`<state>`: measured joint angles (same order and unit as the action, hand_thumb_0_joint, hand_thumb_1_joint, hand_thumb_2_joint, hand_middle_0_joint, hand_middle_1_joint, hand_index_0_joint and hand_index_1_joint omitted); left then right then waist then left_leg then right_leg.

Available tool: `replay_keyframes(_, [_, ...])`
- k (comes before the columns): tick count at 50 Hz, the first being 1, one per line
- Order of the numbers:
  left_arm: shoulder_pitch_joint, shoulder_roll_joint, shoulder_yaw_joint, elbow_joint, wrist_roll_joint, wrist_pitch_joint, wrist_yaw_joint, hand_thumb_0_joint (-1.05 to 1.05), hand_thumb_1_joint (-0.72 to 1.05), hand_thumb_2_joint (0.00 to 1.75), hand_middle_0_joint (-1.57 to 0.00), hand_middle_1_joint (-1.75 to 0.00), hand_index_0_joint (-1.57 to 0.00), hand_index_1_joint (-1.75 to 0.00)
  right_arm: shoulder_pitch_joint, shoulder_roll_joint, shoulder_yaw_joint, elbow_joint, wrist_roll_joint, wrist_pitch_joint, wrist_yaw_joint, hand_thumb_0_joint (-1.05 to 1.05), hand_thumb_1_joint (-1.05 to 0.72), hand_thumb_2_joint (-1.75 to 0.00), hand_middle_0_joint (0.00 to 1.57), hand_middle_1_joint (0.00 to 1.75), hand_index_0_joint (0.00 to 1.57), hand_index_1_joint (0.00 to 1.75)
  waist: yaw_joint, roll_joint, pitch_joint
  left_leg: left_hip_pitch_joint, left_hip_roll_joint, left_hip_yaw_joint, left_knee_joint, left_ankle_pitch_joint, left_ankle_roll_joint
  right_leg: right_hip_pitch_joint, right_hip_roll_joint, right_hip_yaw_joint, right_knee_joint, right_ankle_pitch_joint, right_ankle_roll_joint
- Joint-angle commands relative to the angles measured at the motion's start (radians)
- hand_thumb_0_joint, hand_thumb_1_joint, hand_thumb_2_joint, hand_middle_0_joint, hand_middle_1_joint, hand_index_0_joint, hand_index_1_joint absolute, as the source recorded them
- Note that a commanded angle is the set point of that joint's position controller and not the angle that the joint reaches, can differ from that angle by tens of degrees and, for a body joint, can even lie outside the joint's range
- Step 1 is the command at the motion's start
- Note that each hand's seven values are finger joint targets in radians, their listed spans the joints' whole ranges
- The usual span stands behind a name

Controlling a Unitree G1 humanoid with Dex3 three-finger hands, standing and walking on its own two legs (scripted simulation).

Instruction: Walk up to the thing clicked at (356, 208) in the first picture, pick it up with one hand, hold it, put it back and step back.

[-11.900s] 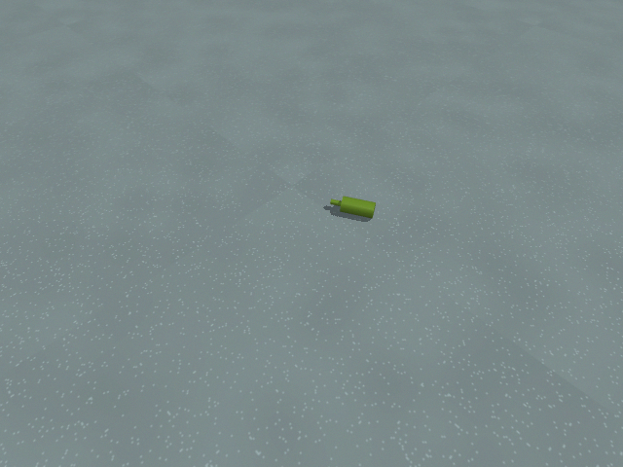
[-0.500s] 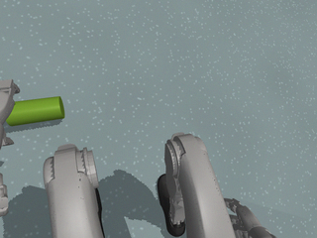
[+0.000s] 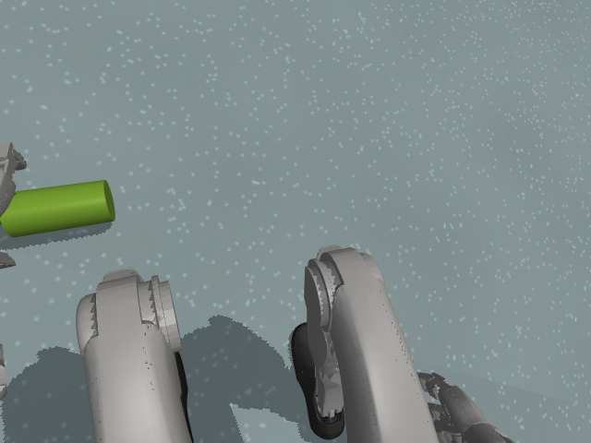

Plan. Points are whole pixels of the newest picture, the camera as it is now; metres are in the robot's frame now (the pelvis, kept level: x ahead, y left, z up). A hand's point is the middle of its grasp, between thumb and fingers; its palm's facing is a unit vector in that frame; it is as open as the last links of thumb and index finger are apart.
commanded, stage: rise first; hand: left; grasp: from above
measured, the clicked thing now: (43, 210) +0.44 +0.34 -0.28
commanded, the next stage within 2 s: approach in 0.64 s
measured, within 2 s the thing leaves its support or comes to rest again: neither
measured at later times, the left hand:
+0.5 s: hand out of the picture +0.40 +0.36 -0.17, palm faces -0.44 -0.11 -0.89, open 14.2 cm
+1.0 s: hand (28, 213) +0.41 +0.32 -0.17, palm faces -0.44 -0.06 -0.90, open 14.1 cm
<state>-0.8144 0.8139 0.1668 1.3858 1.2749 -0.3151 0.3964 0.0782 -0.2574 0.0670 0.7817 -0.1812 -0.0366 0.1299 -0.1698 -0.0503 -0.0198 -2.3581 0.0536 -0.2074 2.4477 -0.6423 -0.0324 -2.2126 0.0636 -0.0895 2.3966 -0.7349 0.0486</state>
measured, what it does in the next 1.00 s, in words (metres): stands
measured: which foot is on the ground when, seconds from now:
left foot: down 0.00-1.00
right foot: down 0.00-1.00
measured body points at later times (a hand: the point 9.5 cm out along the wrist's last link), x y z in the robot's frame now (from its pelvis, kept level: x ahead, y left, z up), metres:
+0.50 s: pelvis +0.00 +0.00 +0.00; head +0.22 +0.09 +0.38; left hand +0.42 +0.36 -0.12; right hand +0.10 -0.27 -0.11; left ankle +0.08 +0.14 -0.28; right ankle +0.09 -0.12 -0.28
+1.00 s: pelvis +0.00 +0.00 +0.00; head +0.22 +0.09 +0.38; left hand +0.43 +0.32 -0.12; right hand +0.09 -0.26 -0.10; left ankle +0.08 +0.14 -0.28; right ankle +0.09 -0.12 -0.28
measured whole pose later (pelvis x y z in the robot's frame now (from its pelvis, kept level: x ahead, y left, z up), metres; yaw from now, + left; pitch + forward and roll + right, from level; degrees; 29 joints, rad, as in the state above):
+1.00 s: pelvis +0.00 +0.00 +0.00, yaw +0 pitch +31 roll -9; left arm -0.86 0.76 0.05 1.40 1.29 -0.31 0.44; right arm 0.08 -0.25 0.08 0.79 -0.18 -0.06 0.13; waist -0.19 -0.06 -0.04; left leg -2.36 0.05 -0.20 2.43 -0.62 -0.03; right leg -2.22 0.06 -0.09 2.38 -0.72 0.05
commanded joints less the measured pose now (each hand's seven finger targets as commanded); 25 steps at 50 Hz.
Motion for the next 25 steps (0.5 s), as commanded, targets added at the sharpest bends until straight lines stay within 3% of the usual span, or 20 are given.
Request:
replay_keyframes(1, [-0.259, 0.287, 0.045, -0.158, -0.02, -0.009, 0.044, 0.0, -0.59, 1.04, -0.08, -0.99, -0.06, -1.01, 0.164, -0.255, -0.08, -0.022, -0.001, -0.003, -0.01, 0.0, -0.9, -0.9, 0.2, 0.3, 0.2, 0.3, 0.016, 0.341, -0.653, 0.572, -0.017, 0.134, -0.234, 0.115, 0.043, 0.234, 0.015, -0.092, -0.258, 0.217, -0.078])
replay_keyframes(6, [-0.259, 0.275, 0.03, -0.161, -0.022, -0.005, 0.037, 0.0, -0.58, 1.04, -0.08, -1.0, -0.06, -1.02, 0.17, -0.251, -0.082, -0.019, 0.0, 0.004, -0.01, 0.0, -0.9, -0.9, 0.2, 0.3, 0.2, 0.3, 0.014, 0.316, -0.674, 0.557, -0.019, 0.137, -0.232, 0.12, 0.047, 0.25, 0.019, -0.088, -0.277, 0.226, -0.074])
replay_keyframes(7, [-0.247, 0.247, 0.012, -0.122, -0.025, 0.0, 0.034, 0.0, -0.59, 1.05, -0.08, -1.0, -0.06, -1.02, 0.174, -0.251, -0.081, -0.016, 0.001, 0.004, -0.01, 0.0, -0.9, -0.9, 0.2, 0.3, 0.2, 0.3, 0.001, 0.293, -0.644, 0.546, -0.018, 0.136, -0.228, 0.121, 0.049, 0.245, 0.017, -0.09, -0.277, 0.23, -0.072])
replay_keyframes(9, [-0.266, 0.266, 0.017, -0.143, -0.029, -0.001, 0.033, 0.0, -0.58, 1.04, -0.08, -1.01, -0.06, -1.02, 0.167, -0.252, -0.078, -0.015, 0.004, 0.004, -0.012, 0.0, -0.9, -0.9, 0.2, 0.3, 0.2, 0.3, 0.015, 0.292, -0.653, 0.542, -0.019, 0.137, -0.229, 0.123, 0.051, 0.252, 0.018, -0.085, -0.28, 0.233, -0.072])
replay_keyframes(13, [-0.264, 0.273, 0.015, -0.091, -0.023, -0.007, 0.03, 0.0, -0.58, 1.04, -0.08, -1.0, -0.06, -1.01, 0.164, -0.252, -0.067, -0.021, -0.001, 0.005, -0.012, 0.0, -0.9, -0.9, 0.2, 0.3, 0.2, 0.3, -0.002, 0.257, -0.624, 0.501, -0.02, 0.134, -0.221, 0.112, 0.055, 0.264, 0.02, -0.088, -0.283, 0.225, -0.069])
replay_keyframes(14, [-0.249, 0.277, 0.016, -0.076, -0.02, -0.007, 0.029, 0.0, -0.57, 1.03, -0.08, -1.0, -0.07, -1.02, 0.165, -0.25, -0.065, -0.02, -0.001, 0.006, -0.012, 0.0, -0.9, -0.9, 0.2, 0.3, 0.2, 0.3, 0.005, 0.248, -0.618, 0.5, -0.02, 0.136, -0.219, 0.117, 0.056, 0.275, 0.021, -0.085, -0.284, 0.231, -0.067])
replay_keyframes(19, [-0.257, 0.327, 0.061, -0.116, -0.011, -0.021, 0.048, 0.0, -0.58, 1.04, -0.08, -1.0, -0.07, -1.02, 0.147, -0.252, -0.06, -0.018, -0.008, 0.006, -0.015, 0.0, -0.9, -0.9, 0.2, 0.3, 0.2, 0.3, 0.032, 0.302, -0.654, 0.527, -0.021, 0.141, -0.221, 0.115, 0.05, 0.276, 0.021, -0.08, -0.271, 0.217, -0.073])
replay_keyframes(21, [-0.289, 0.32, 0.054, -0.132, -0.011, -0.025, 0.052, 0.0, -0.58, 1.04, -0.08, -1.0, -0.06, -1.02, 0.141, -0.254, -0.063, -0.024, -0.01, 0.004, -0.016, 0.0, -0.9, -0.9, 0.2, 0.3, 0.2, 0.3, 0.015, 0.312, -0.64, 0.531, -0.019, 0.135, -0.226, 0.087, 0.047, 0.247, 0.021, -0.09, -0.271, 0.191, -0.075])
replay_keyframes(25, [-0.287, 0.302, 0.039, -0.151, 0.003, -0.016, 0.057, 0.0, -0.58, 1.04, -0.08, -1.0, -0.06, -1.02, 0.14, -0.254, -0.073, -0.022, -0.005, 0.001, -0.016, 0.0, -0.9, -0.9, 0.2, 0.3, 0.2, 0.3, 0.019, 0.365, -0.663, 0.58, -0.019, 0.133, -0.244, 0.094, 0.039, 0.211, 0.02, -0.096, -0.258, 0.195, -0.082])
